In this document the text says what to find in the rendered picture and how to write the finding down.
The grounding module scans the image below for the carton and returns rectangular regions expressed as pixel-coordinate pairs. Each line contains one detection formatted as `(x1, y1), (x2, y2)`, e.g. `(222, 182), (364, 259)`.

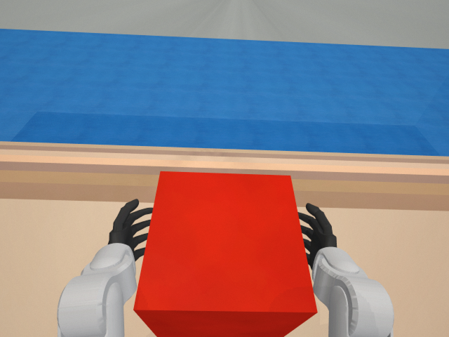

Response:
(133, 171), (317, 337)

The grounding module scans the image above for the right robot forearm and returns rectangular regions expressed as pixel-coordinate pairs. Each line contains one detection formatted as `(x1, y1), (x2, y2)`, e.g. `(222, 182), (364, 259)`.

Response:
(312, 247), (394, 337)

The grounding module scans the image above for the left robot hand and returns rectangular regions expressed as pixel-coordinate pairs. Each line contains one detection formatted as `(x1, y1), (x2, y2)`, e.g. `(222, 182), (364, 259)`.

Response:
(108, 199), (153, 261)

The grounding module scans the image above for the right robot hand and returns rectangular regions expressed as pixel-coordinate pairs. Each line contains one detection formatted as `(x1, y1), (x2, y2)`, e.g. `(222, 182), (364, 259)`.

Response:
(298, 203), (337, 270)

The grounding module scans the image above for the left robot forearm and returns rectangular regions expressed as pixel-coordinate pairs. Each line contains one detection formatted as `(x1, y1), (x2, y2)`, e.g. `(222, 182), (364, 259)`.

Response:
(57, 243), (137, 337)

